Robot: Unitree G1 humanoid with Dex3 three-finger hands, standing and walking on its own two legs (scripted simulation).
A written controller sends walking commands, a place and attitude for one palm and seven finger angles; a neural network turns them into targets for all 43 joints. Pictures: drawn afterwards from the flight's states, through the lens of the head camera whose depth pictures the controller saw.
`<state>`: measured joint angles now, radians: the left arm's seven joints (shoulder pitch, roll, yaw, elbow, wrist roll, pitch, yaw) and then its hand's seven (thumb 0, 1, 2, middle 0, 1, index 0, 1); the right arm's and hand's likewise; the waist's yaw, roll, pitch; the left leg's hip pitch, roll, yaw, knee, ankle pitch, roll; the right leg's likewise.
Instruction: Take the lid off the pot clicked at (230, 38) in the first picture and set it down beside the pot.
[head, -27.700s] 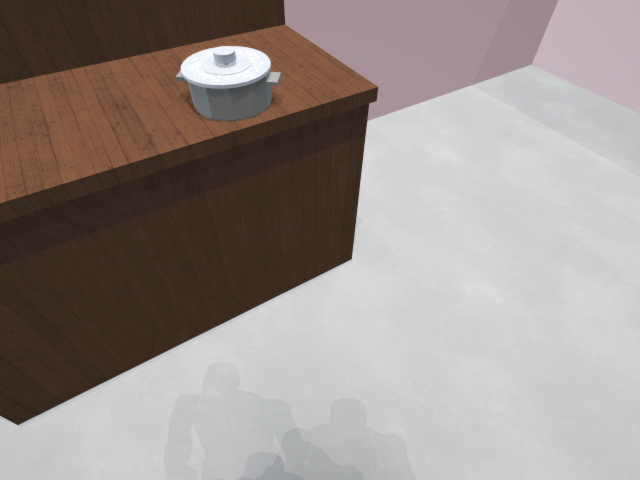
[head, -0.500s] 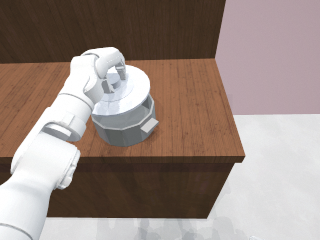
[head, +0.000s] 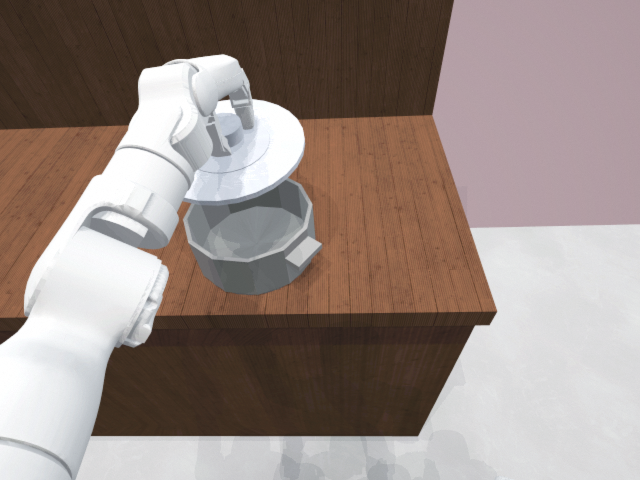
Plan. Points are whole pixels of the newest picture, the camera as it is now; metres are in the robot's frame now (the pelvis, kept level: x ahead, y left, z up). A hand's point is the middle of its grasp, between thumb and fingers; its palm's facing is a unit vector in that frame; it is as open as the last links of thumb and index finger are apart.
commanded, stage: lift the lid straight up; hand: left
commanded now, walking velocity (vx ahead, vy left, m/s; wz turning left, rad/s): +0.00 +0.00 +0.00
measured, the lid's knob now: (223, 130) +0.50 +0.11 +0.20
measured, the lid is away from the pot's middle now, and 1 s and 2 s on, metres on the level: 0.02 0.04 0.18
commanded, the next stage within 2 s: move the lid sideways beside the pot in 0.54 s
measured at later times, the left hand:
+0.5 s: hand (202, 108) +0.45 +0.11 +0.26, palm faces -0.25 -0.09 -0.96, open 8.0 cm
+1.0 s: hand (188, 106) +0.46 +0.13 +0.26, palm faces -0.24 -0.06 -0.97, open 8.0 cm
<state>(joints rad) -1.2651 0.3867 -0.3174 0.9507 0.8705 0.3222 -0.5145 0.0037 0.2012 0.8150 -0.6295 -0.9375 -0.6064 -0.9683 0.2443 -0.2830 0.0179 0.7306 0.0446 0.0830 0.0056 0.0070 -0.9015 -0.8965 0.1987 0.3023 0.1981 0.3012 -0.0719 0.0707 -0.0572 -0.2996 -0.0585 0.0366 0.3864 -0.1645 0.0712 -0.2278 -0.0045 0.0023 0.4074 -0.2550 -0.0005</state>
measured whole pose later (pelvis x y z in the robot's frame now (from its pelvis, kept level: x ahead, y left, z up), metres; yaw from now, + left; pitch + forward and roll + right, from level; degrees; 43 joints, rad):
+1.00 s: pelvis +0.00 +0.00 +0.00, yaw +0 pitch +3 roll +0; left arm -1.27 0.47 -0.28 0.89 0.91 0.28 -0.55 0.00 0.20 0.82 -0.63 -0.94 -0.61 -0.97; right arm 0.25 -0.30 0.02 0.71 0.06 0.12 0.01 0.01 -0.90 -0.90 0.20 0.30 0.20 0.30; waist -0.07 0.07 -0.05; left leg -0.28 -0.05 0.04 0.37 -0.15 0.07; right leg -0.21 0.01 0.01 0.38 -0.24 -0.01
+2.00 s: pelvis -0.01 +0.02 +0.00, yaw +1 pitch +6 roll -2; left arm -1.26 0.74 -0.17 0.91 0.93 0.14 -0.61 0.00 0.20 0.81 -0.63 -0.94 -0.61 -0.97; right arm 0.27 -0.30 0.01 0.69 0.08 0.18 0.01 0.01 -0.90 -0.90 0.20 0.30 0.20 0.30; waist -0.08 0.04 -0.03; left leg -0.36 -0.06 0.02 0.42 -0.17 0.09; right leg -0.24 0.00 -0.01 0.35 -0.22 0.01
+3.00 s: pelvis +0.00 +0.03 +0.00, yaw +1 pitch +7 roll -3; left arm -1.31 0.86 -0.14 1.04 0.96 0.08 -0.62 0.00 0.20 0.81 -0.63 -0.94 -0.61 -0.97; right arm 0.30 -0.32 0.00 0.72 0.09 0.17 0.00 0.00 -0.90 -0.90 0.20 0.30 0.20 0.30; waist -0.10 0.04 -0.01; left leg -0.40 -0.06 0.00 0.45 -0.18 0.10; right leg -0.26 0.00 -0.03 0.34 -0.21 0.01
